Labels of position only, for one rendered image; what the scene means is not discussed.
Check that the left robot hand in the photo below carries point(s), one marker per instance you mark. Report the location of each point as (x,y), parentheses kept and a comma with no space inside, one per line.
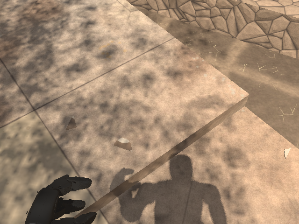
(47,207)

